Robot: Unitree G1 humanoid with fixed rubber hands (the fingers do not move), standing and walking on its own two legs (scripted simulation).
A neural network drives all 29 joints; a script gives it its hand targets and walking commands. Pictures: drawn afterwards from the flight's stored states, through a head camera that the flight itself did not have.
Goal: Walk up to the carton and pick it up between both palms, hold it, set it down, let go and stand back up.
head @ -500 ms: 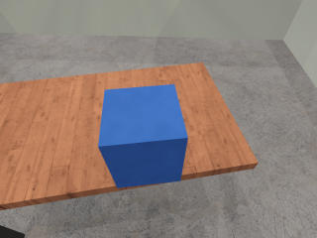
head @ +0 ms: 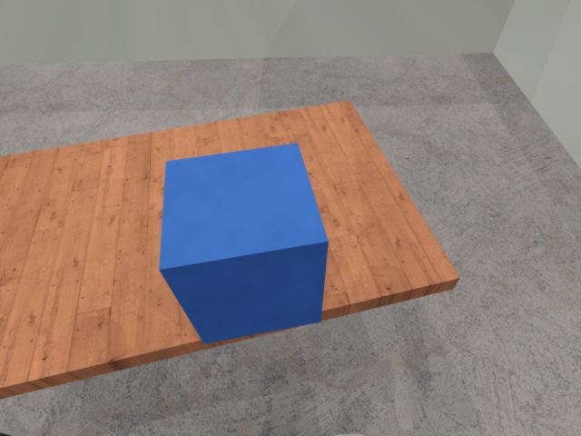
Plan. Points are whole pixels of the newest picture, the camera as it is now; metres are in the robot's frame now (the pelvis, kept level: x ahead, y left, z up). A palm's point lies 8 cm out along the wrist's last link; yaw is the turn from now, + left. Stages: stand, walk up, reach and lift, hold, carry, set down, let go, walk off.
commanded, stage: walk up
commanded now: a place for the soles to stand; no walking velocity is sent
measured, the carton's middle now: (249, 247) +0.40 +0.09 -0.02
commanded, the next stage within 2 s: reach and lift in 0.02 s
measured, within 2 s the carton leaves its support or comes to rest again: neither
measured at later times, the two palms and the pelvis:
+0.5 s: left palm out of the picture +0.13 +0.24 -0.11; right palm out of the picture +0.13 -0.23 -0.12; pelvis -0.02 +0.00 -0.02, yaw +5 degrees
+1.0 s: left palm (128, 426) +0.15 +0.24 -0.07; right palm (451, 429) +0.15 -0.20 -0.08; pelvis +0.00 +0.00 +0.01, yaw +5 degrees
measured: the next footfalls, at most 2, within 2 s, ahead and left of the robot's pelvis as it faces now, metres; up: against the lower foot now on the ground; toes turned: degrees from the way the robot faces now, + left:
none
